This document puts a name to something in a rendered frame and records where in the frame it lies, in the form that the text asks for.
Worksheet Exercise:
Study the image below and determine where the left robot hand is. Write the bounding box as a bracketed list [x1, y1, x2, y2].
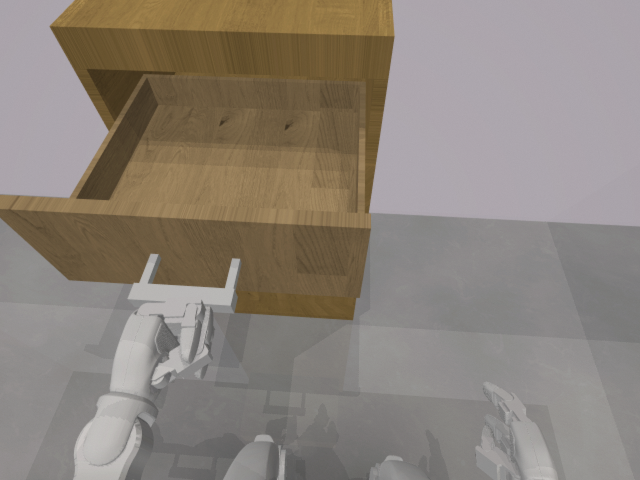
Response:
[109, 297, 215, 402]

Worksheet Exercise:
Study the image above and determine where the robot left shin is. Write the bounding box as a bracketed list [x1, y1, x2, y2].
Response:
[254, 435, 274, 443]

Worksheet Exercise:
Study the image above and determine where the robot right thigh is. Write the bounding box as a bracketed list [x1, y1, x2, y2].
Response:
[369, 460, 431, 480]

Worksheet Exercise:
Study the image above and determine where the cabinet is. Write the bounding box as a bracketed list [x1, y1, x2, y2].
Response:
[49, 0, 395, 320]

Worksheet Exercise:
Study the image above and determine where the left robot forearm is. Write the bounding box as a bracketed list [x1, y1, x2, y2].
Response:
[73, 392, 158, 480]

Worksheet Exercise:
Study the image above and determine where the drawer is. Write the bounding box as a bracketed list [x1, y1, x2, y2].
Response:
[0, 74, 371, 298]

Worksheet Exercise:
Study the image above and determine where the handle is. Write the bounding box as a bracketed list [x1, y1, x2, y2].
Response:
[128, 254, 242, 314]

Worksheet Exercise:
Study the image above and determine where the right robot hand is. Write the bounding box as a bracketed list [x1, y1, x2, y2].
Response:
[475, 381, 558, 480]

